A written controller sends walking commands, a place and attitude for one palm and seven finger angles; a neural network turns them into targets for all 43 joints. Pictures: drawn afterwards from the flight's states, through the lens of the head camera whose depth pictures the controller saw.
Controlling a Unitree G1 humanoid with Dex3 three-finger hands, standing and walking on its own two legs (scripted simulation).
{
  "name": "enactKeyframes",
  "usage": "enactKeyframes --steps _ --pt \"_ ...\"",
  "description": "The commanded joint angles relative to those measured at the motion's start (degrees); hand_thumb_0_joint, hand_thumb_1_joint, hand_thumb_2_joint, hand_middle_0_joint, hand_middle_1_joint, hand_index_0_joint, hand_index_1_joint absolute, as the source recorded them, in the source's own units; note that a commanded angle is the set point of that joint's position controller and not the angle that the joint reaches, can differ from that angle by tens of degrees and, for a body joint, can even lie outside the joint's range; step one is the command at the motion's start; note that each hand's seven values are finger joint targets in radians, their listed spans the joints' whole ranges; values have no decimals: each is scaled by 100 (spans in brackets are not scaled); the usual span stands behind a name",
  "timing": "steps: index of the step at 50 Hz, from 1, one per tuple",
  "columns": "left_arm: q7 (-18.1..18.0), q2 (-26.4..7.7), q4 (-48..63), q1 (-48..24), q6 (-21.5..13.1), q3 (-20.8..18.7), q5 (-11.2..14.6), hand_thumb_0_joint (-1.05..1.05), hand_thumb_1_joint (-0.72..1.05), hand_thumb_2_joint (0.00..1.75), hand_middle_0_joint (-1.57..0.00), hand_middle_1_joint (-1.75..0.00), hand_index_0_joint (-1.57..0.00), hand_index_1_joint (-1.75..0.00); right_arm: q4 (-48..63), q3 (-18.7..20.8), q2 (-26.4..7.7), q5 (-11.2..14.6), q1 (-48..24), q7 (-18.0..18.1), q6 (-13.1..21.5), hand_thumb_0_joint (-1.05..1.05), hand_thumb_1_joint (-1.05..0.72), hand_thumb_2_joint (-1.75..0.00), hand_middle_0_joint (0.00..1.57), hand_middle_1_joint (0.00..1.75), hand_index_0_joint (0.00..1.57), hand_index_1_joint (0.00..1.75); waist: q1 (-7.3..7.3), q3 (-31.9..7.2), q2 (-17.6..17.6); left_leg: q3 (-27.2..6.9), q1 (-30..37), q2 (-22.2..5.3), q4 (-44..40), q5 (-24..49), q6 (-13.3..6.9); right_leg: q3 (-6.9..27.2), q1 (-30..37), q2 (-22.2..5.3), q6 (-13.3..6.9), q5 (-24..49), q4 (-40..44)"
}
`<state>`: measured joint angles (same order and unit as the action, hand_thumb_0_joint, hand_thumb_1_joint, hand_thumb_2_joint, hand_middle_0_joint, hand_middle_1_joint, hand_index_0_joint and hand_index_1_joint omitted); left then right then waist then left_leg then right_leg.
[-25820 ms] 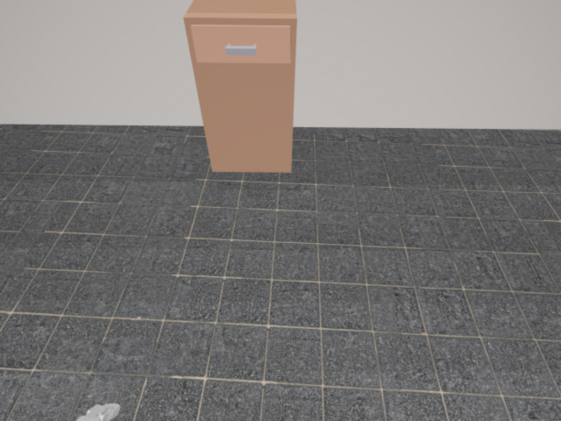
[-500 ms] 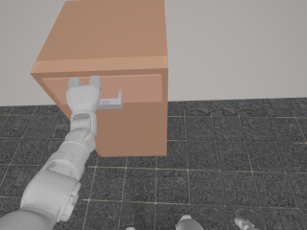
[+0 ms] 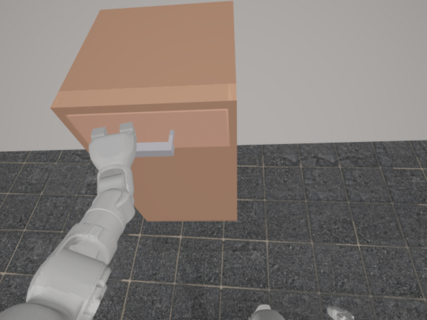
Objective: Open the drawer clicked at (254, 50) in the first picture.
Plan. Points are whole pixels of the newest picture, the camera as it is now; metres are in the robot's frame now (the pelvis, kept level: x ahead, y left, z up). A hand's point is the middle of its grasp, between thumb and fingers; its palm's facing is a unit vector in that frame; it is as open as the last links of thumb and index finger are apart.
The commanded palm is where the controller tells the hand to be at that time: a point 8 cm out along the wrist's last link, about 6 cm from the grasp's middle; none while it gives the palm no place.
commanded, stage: re-aim the fingers above the handle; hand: left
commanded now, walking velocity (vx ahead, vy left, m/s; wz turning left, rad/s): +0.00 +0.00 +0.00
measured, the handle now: (150, 142) +0.53 +0.17 -0.05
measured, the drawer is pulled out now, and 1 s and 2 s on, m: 0.00 0.00 0.00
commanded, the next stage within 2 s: lower the fingers behind the handle in 0.44 s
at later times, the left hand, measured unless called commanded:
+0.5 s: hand (121, 168) +0.43 +0.21 -0.01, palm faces -0.20 +0.01 -0.98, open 13.8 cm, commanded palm +0.41 +0.16 +0.06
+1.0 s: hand (137, 173) +0.42 +0.18 -0.03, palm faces -0.14 -0.03 -0.99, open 14.0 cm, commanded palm +0.40 +0.15 +0.03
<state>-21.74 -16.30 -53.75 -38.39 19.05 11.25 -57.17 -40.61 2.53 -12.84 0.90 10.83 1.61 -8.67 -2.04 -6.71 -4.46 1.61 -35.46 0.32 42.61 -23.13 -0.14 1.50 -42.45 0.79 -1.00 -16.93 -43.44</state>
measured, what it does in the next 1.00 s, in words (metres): stands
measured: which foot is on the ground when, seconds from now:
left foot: down 0.00-1.00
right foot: down 0.00-1.00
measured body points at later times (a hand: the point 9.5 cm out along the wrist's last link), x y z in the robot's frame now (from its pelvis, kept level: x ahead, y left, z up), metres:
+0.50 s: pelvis +0.00 +0.00 +0.00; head +0.09 -0.03 +0.44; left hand +0.43 +0.21 +0.04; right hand +0.08 -0.24 -0.16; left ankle -0.03 +0.12 -0.71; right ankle +0.03 -0.11 -0.71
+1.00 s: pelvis +0.00 +0.00 -0.01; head +0.09 -0.02 +0.43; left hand +0.42 +0.18 +0.03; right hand +0.09 -0.24 -0.16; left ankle -0.03 +0.12 -0.71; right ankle +0.03 -0.11 -0.71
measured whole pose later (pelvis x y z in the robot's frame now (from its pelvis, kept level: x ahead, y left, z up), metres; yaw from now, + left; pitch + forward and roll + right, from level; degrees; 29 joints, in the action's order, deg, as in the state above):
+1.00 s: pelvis +0.00 +0.00 -0.01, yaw +1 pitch +18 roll +1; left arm -20.6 -14.1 -52.3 -38.0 15.0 12.5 -55.9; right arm -41.2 2.9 -11.6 -0.3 12.0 2.3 -7.4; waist -2.6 -7.1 -3.5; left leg 0.3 -39.7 0.7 46.5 -24.5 -0.4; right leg 0.3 -45.8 0.2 -0.8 -18.2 -46.3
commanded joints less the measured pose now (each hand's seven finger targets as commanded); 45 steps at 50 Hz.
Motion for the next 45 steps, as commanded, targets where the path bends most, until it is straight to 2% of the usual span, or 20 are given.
enactKeyframes --steps 1,4,6,8,9,11,14,17,20,22,24,27,30,32,34,37,39,41,43,45 --pt "903 194 1882 -2274 -998 693 269 0 -50 30 -30 -120 -30 -120 716 248 -866 15 6 403 423 0 -90 -90 20 30 20 30 -570 -2131 1279 -9 715 270 -469 1216 -303 -116 2332 -6 72 1543 770" --pt "816 153 2347 -2872 -2047 745 -80 0 -50 30 -30 -120 -30 -120 500 261 -727 -119 388 438 667 0 -90 -90 20 30 20 30 -576 -2089 506 -166 1177 251 -294 1525 -240 -191 1539 27 -49 1345 575" --pt "449 -523 2427 -2943 -2599 40 -385 0 -50 30 -30 -120 -30 -120 381 293 -682 -209 629 430 731 0 -90 -90 20 30 20 30 -397 -2090 311 -199 1088 217 -104 1668 -186 -203 1182 20 -113 1302 339" --pt "-148 -1172 2345 -2753 -2846 -688 -745 0 -50 30 -30 -120 -30 -120 389 249 -596 -254 659 350 734 0 -90 -90 20 30 20 30 -118 -2235 43 -178 676 260 63 1731 -120 -194 1134 23 -181 1325 53" --pt "-486 -1755 2310 -2764 -2775 -1227 -850 0 -50 30 -30 -120 -30 -120 345 211 -627 -298 579 294 708 0 -90 -90 20 30 20 30 59 -2300 -75 -197 353 297 135 1770 -95 -202 1244 28 -214 1362 -113" --pt "-1123 -1527 1796 -2342 -2307 -1236 -945 0 -50 30 -30 -120 -30 -120 446 138 -510 -333 345 164 678 0 -90 -90 20 30 20 30 125 -2186 6 -72 -180 318 241 1665 -41 -217 1180 18 -206 1312 -305" --pt "-1523 -1345 951 -2050 -1249 -944 -864 0 -50 30 -30 -120 -30 -120 571 104 -572 -310 136 87 537 0 -90 -90 20 30 20 30 131 -2179 479 164 -412 332 102 1574 -13 -169 1532 53 -159 1424 -128" --pt "-1257 -1428 435 -1986 -198 -728 -829 0 -50 30 -30 -120 -30 -120 590 113 -679 -166 182 60 292 0 -90 -90 20 30 20 30 174 -2855 659 315 -154 294 -168 1696 -22 -110 2296 90 -72 1840 99" --pt "-245 -929 549 -2000 306 -289 -201 0 -50 30 -30 -120 -30 -120 713 218 -844 12 267 131 123 0 -90 -90 20 30 20 30 -143 -3152 1086 247 184 260 -309 1857 -140 -102 2865 99 37 2340 387" --pt "546 -60 1419 -2226 -106 441 272 0 -50 30 -30 -120 -30 -120 829 287 -912 29 149 259 166 0 -90 -90 20 30 20 30 -524 -2931 1446 125 557 214 -357 1759 -246 -119 2780 80 105 2315 601" --pt "971 678 2269 -2460 -879 1113 428 0 -50 30 -30 -120 -30 -120 850 268 -859 36 131 333 418 0 -90 -90 20 30 20 30 -717 -2647 1208 -30 859 226 -384 1634 -303 -174 2363 55 71 1934 673" --pt "883 293 2415 -2446 -1877 811 107 0 -50 30 -30 -120 -30 -120 471 285 -791 -96 476 412 689 0 -90 -90 20 30 20 30 -631 -2214 653 -262 1336 196 -265 2030 -252 -276 1540 95 -23 1674 533" --pt "368 -654 2614 -2479 -2699 -211 -355 0 -50 30 -30 -120 -30 -120 314 324 -702 -243 818 386 702 0 -90 -90 20 30 20 30 -252 -2284 88 -263 1349 149 -33 2553 -116 -300 1102 71 -146 1698 155" --pt "-241 -1060 2471 -2093 -2856 -850 -691 0 -50 30 -30 -120 -30 -120 280 287 -615 -302 847 227 665 0 -90 -90 20 30 20 30 28 -2349 -147 -265 952 155 170 2891 19 -346 969 85 -228 1784 -195" --pt "-873 -1468 1922 -1626 -2528 -1447 -894 0 -50 30 -30 -120 -30 -120 279 206 -596 -419 621 49 578 0 -90 -90 20 30 20 30 256 -2207 63 -191 105 239 342 2658 35 -375 1098 72 -266 1833 -478" --pt "-1465 -773 1225 -1487 -1728 -895 -970 0 -50 30 -30 -120 -30 -120 484 255 -561 -426 413 -116 505 0 -90 -90 20 30 20 30 90 -2100 490 67 -414 243 389 1911 25 -320 955 80 -211 1550 -430" --pt "-1642 -748 873 -1587 -1098 -788 -1075 0 -50 30 -30 -120 -30 -120 513 256 -608 -410 298 -168 435 0 -90 -90 20 30 20 30 130 -2427 497 141 -441 246 346 1838 4 -248 1218 118 -211 1600 -402" --pt "-1536 -634 636 -1814 -375 -499 -1116 0 -50 30 -30 -120 -30 -120 508 290 -659 -296 328 -215 292 0 -90 -90 20 30 20 30 34 -2914 479 191 -166 214 226 1913 -11 -228 1603 166 -158 1842 -252" --pt "-1082 -294 824 -2164 21 -88 -723 0 -50 30 -30 -120 -30 -120 579 351 -719 -132 324 -148 197 0 -90 -90 20 30 20 30 -200 -3076 783 157 96 198 84 1879 -82 -199 1946 185 -81 1970 18" --pt "-447 15 1157 -2547 -46 224 -148 0 -50 30 -30 -120 -30 -120 626 374 -781 -72 272 11 173 0 -90 -90 20 30 20 30 -497 -3047 1082 80 299 202 41 1645 -181 -155 2087 160 -7 1896 219"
